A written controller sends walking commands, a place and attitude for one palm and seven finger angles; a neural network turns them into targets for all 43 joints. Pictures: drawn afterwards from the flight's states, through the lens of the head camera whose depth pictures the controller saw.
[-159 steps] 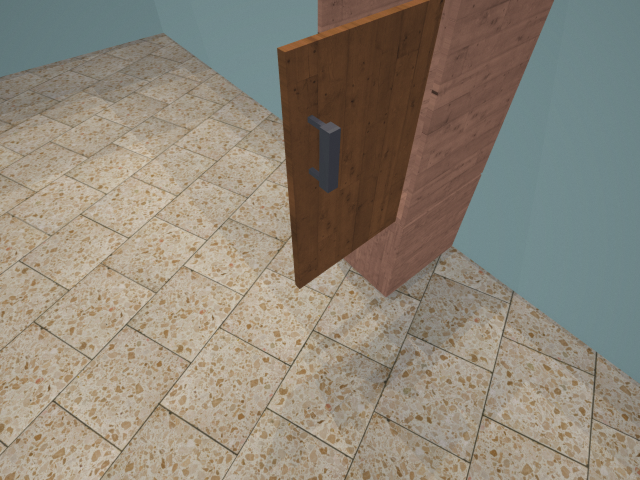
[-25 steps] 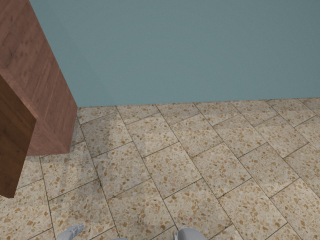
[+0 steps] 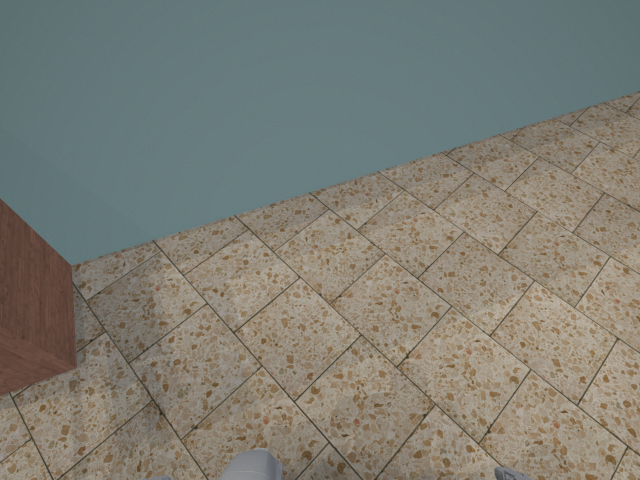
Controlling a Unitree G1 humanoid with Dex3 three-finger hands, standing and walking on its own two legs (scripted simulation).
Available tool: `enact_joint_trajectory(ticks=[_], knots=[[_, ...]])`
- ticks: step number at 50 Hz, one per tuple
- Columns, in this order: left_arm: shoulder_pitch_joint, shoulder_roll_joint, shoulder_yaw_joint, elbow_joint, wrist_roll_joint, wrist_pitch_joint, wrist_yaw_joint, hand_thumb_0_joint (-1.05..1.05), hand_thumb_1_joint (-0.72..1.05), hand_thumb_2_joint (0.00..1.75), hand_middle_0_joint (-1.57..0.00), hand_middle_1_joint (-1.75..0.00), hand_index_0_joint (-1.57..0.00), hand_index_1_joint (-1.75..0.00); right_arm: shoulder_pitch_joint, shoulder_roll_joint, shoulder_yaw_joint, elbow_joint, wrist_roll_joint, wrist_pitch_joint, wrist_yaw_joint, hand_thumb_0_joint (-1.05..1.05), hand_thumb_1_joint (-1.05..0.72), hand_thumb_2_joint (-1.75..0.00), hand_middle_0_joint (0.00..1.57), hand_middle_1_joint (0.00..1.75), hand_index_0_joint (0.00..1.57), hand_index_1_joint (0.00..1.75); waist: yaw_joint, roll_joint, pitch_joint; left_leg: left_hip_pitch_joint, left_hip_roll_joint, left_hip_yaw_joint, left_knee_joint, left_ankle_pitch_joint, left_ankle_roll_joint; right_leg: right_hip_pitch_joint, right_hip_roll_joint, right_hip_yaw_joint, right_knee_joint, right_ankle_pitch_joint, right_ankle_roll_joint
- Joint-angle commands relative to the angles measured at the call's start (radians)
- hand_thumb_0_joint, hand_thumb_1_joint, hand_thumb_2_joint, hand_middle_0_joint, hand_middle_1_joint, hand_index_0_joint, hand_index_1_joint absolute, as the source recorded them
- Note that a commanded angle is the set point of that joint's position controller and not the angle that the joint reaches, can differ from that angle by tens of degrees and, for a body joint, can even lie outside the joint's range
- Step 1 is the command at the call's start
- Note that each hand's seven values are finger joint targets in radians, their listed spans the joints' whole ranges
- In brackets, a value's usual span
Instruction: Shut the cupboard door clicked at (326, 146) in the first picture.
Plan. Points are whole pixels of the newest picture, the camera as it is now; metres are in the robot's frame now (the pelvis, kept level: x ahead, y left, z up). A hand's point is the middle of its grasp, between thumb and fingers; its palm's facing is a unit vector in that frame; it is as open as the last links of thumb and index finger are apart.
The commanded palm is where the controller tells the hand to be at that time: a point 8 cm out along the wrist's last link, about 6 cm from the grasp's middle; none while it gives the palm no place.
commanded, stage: walk around to get in front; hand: left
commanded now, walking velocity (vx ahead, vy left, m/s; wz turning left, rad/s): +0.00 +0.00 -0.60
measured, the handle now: out of the picture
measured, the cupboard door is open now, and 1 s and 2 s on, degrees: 91 91 91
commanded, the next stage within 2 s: none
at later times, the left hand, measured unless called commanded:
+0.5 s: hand (233, 424) +0.20 +0.15 -0.16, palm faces -0.32 -0.90 -0.29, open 7.4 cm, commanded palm none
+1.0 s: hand (263, 404) +0.23 +0.11 -0.16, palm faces -0.54 -0.82 -0.20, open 7.4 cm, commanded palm none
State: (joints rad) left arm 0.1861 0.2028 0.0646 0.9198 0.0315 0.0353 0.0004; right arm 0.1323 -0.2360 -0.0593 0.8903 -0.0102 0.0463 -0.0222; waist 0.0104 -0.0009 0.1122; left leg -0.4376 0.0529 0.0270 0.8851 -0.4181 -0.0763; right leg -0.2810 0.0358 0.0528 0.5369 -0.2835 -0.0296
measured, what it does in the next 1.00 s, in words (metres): steps on the spot, turning right: left foot, then right foot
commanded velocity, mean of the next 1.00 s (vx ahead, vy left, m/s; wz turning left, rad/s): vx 0.02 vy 0.00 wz -0.60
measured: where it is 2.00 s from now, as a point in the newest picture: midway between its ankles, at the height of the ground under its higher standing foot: (432, 470)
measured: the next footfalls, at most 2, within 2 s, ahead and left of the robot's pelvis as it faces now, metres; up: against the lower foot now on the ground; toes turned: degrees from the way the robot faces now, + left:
left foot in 0.10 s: +0.05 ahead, +0.13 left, +0.00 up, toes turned -1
right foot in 0.44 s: +0.02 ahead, -0.14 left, +0.00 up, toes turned -23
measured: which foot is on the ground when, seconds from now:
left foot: up 0.00-0.08, down 0.10-0.44, up 0.46-0.78, down 0.80-1.00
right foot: down 0.00-0.10, up 0.12-0.42, down 0.44-0.80, up 0.82-1.00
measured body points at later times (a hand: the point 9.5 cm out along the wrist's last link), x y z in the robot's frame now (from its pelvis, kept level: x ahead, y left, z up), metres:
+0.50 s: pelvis +0.02 -0.02 -0.02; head +0.06 -0.05 +0.43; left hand +0.21 +0.20 -0.14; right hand -0.04 -0.28 -0.17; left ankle +0.01 +0.13 -0.71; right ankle -0.01 -0.12 -0.74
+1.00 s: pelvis +0.04 -0.01 +0.01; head +0.09 -0.03 +0.45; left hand +0.26 +0.15 -0.15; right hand -0.04 -0.25 -0.13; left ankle +0.10 +0.09 -0.74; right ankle -0.06 -0.10 -0.66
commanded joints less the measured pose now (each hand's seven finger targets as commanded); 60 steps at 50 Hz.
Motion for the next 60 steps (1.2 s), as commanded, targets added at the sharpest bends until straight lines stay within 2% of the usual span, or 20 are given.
enact_joint_trajectory(ticks=[1,3,4,5,11,17,20,21,22,23,28,38,39,40,41,47,55,56,58,60], knots=[[-0.014,0.212,0.062,-0.072,-0.006,-0.015,0.012,0.00,0.90,0.90,-0.20,-0.30,-0.20,-0.30,0.075,-0.062,-0.013,-0.064,0.008,-0.031,-0.014,0.00,-0.90,-0.90,0.20,0.30,0.20,0.30,-0.023,-0.146,-0.181,0.102,-0.025,-0.005,-0.232,0.053,0.012,0.100,-0.226,0.289,-0.087,0.483,-0.136],[-0.044,0.175,0.054,-0.087,-0.019,-0.007,0.008,0.00,0.90,0.90,-0.20,-0.30,-0.20,-0.30,0.154,-0.104,-0.016,-0.037,0.003,-0.048,-0.022,0.00,-0.90,-0.90,0.20,0.30,0.20,0.30,-0.062,-0.053,-0.196,0.327,0.038,-0.044,-0.485,0.204,0.038,-0.065,-0.144,0.234,0.003,0.331,-0.055],[-0.005,0.111,0.041,-0.104,-0.028,-0.002,-0.002,0.00,0.90,0.90,-0.20,-0.30,-0.20,-0.30,0.165,-0.205,-0.031,-0.041,-0.015,-0.058,-0.025,0.00,-0.90,-0.90,0.20,0.30,0.20,0.30,-0.053,0.230,-0.213,0.453,0.286,-0.304,-0.570,0.307,0.131,-0.252,0.005,0.102,0.173,-0.015,0.014],[-0.018,0.114,0.037,-0.126,-0.019,-0.005,-0.011,0.00,0.90,0.90,-0.20,-0.30,-0.20,-0.30,0.192,-0.254,-0.039,-0.056,-0.020,-0.052,-0.028,0.00,-0.90,-0.90,0.20,0.30,0.20,0.30,-0.063,0.297,-0.190,0.397,0.469,-0.422,-0.610,0.418,0.246,-0.299,0.021,-0.015,0.428,-0.360,0.049],[-0.033,0.091,0.041,-0.093,-0.009,0.006,-0.038,0.00,0.90,0.90,-0.20,-0.30,-0.20,-0.30,0.106,-0.149,-0.014,-0.073,-0.022,-0.058,-0.033,0.00,-0.90,-0.90,0.20,0.30,0.20,0.30,-0.015,0.174,-0.155,0.404,0.272,-0.004,-0.486,0.769,0.189,-0.302,-0.066,-0.071,0.584,-0.178,0.090],[-0.106,0.078,0.026,-0.118,-0.008,-0.001,-0.044,0.00,0.90,0.90,-0.20,-0.30,-0.20,-0.30,0.168,-0.179,-0.034,-0.032,-0.024,-0.048,-0.016,0.00,-0.90,-0.90,0.20,0.30,0.20,0.30,-0.058,0.238,-0.145,0.375,0.293,0.075,-0.443,0.724,0.172,-0.147,-0.047,-0.161,0.251,-0.159,0.061],[-0.015,0.108,0.035,-0.093,-0.007,-0.011,-0.040,0.00,0.90,0.90,-0.20,-0.30,-0.20,-0.30,0.128,-0.196,-0.041,-0.042,-0.018,-0.041,-0.009,0.00,-0.90,-0.90,0.20,0.30,0.20,0.30,0.001,0.179,-0.167,0.272,0.278,0.119,-0.312,0.596,0.110,0.068,-0.031,-0.181,-0.006,0.037,0.030],[0.073,0.174,0.046,-0.070,-0.002,-0.018,-0.031,0.00,0.90,0.90,-0.20,-0.30,-0.20,-0.30,0.116,-0.173,-0.040,-0.057,-0.007,-0.040,0.000,0.00,-0.90,-0.90,0.20,0.30,0.20,0.30,0.045,0.041,-0.203,0.135,0.238,0.160,-0.158,0.455,0.060,0.257,-0.121,-0.066,-0.102,0.218,-0.012],[0.142,0.294,0.072,-0.048,0.005,-0.029,-0.013,0.00,0.90,0.90,-0.20,-0.30,-0.20,-0.30,0.062,-0.083,-0.016,-0.107,0.000,-0.037,0.003,0.00,-0.90,-0.90,0.20,0.30,0.20,0.30,0.087,-0.319,-0.207,-0.148,0.063,0.211,0.096,-0.165,-0.001,0.390,-0.401,0.317,-0.162,0.562,-0.129],[0.175,0.321,0.067,-0.038,-0.018,-0.026,-0.002,0.00,0.90,0.90,-0.20,-0.30,-0.20,-0.30,0.038,-0.112,-0.009,-0.118,0.001,-0.021,-0.006,0.00,-0.90,-0.90,0.20,0.30,0.20,0.30,0.107,-0.271,-0.203,-0.161,0.047,0.041,0.234,-0.260,0.002,0.298,-0.464,0.355,-0.173,0.599,-0.212],[-0.037,0.204,0.046,-0.100,-0.010,-0.024,0.018,0.00,0.90,0.90,-0.20,-0.30,-0.20,-0.30,0.065,-0.084,-0.011,-0.054,-0.004,-0.010,-0.002,0.00,-0.90,-0.90,0.20,0.30,0.20,0.30,-0.007,-0.153,-0.172,-0.094,0.054,-0.015,0.230,-0.007,-0.011,0.129,-0.272,0.175,-0.158,0.449,-0.153],[-0.073,0.205,0.056,-0.097,-0.014,-0.008,0.005,0.00,0.90,0.90,-0.20,-0.30,-0.20,-0.30,0.165,-0.077,-0.009,-0.038,0.004,-0.039,-0.016,0.00,-0.90,-0.90,0.20,0.30,0.20,0.30,-0.054,-0.124,-0.173,0.229,-0.016,0.011,-0.374,0.152,0.013,-0.025,-0.195,0.267,-0.076,0.318,-0.093],[-0.075,0.163,0.047,-0.109,-0.021,-0.002,0.002,0.00,0.90,0.90,-0.20,-0.30,-0.20,-0.30,0.202,-0.128,-0.016,-0.029,-0.003,-0.050,-0.020,0.00,-0.90,-0.90,0.20,0.30,0.20,0.30,-0.069,0.002,-0.184,0.336,0.091,-0.101,-0.524,0.157,0.053,-0.139,-0.111,0.200,0.011,0.165,-0.038],[-0.034,0.098,0.036,-0.130,-0.028,0.002,-0.010,0.00,0.90,0.90,-0.20,-0.30,-0.20,-0.30,0.205,-0.235,-0.035,-0.042,-0.021,-0.055,-0.021,0.00,-0.90,-0.90,0.20,0.30,0.20,0.30,-0.057,0.308,-0.176,0.401,0.355,-0.376,-0.620,0.211,0.157,-0.304,0.035,0.041,0.235,-0.179,0.030],[-0.066,0.127,0.033,-0.147,-0.015,-0.005,-0.016,0.00,0.90,0.90,-0.20,-0.30,-0.20,-0.30,0.215,-0.253,-0.035,-0.060,-0.020,-0.051,-0.025,0.00,-0.90,-0.90,0.20,0.30,0.20,0.30,-0.068,0.247,-0.152,0.309,0.471,-0.434,-0.629,0.282,0.244,-0.291,0.000,-0.004,0.452,-0.330,0.046],[-0.055,0.088,0.041,-0.099,-0.009,0.009,-0.042,0.00,0.90,0.90,-0.20,-0.30,-0.20,-0.30,0.137,-0.144,-0.013,-0.064,-0.023,-0.061,-0.031,0.00,-0.90,-0.90,0.20,0.30,0.20,0.30,-0.023,0.183,-0.153,0.362,0.264,-0.015,-0.511,0.695,0.179,-0.291,-0.063,-0.069,0.598,-0.159,0.091],[-0.092,0.081,0.031,-0.102,-0.002,-0.017,-0.065,0.00,0.90,0.90,-0.20,-0.30,-0.20,-0.30,0.189,-0.195,-0.036,-0.016,-0.029,-0.055,-0.002,0.00,-0.90,-0.90,0.20,0.30,0.20,0.30,-0.044,0.183,-0.127,0.249,0.300,0.064,-0.484,0.081,0.135,-0.009,-0.038,-0.206,0.036,-0.134,0.043],[0.011,0.110,0.040,-0.067,0.000,-0.023,-0.058,0.00,0.90,0.90,-0.20,-0.30,-0.20,-0.30,0.161,-0.183,-0.035,-0.023,-0.024,-0.055,0.004,0.00,-0.90,-0.90,0.20,0.30,0.20,0.30,0.011,0.102,-0.157,0.147,0.259,0.110,-0.360,0.011,0.098,0.170,-0.033,-0.194,-0.075,-0.069,0.019],[0.233,0.314,0.085,0.003,-0.007,-0.038,-0.026,0.00,0.90,0.90,-0.20,-0.30,-0.20,-0.30,-0.024,-0.080,-0.002,-0.126,-0.006,-0.053,0.021,0.00,-0.90,-0.90,0.20,0.30,0.20,0.30,0.158,-0.383,-0.129,-0.363,0.032,0.168,0.150,-0.319,0.007,0.441,-0.438,0.465,-0.327,-0.240,-0.180],[0.171,0.273,0.075,-0.007,-0.013,-0.051,-0.003,0.00,0.90,0.90,-0.20,-0.30,-0.20,-0.30,-0.071,-0.121,-0.013,-0.127,-0.007,-0.058,0.021,0.00,-0.90,-0.90,0.20,0.30,0.20,0.30,0.107,-0.257,-0.061,-0.402,0.086,-0.020,0.277,-0.118,0.012,0.317,-0.411,0.472,-0.343,-0.286,-0.223]])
